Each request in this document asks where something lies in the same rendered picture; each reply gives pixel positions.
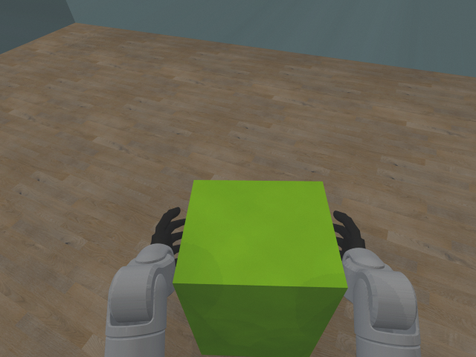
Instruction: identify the robot right forearm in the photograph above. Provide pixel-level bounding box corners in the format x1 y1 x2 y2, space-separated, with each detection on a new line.
342 248 422 357

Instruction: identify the robot right hand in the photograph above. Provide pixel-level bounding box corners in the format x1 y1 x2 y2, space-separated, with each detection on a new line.
333 210 365 261

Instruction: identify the carton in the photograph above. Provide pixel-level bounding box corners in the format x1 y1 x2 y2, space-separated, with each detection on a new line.
173 180 348 357

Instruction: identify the robot left forearm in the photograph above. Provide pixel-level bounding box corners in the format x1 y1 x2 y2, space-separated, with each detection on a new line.
104 243 176 357

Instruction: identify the robot left hand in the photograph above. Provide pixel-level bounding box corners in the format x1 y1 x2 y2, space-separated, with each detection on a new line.
150 207 186 263

